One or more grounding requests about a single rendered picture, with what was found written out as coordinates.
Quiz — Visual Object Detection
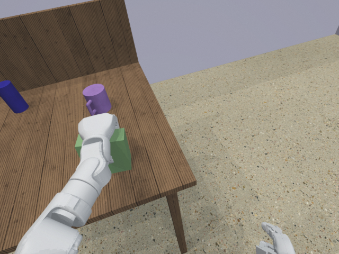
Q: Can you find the robot left forearm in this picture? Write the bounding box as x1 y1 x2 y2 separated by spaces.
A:
14 134 112 254

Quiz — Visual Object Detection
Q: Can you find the robot left upper arm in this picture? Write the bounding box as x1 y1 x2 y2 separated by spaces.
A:
19 217 83 254

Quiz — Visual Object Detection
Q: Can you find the table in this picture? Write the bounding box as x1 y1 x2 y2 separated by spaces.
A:
0 0 197 254

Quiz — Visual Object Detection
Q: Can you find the left robot hand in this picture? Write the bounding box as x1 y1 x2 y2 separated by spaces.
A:
78 113 119 164

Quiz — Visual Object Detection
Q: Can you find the sponge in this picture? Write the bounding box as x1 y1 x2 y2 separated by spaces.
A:
75 128 131 174

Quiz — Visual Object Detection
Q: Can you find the right robot hand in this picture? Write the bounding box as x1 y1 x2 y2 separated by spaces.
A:
256 222 296 254

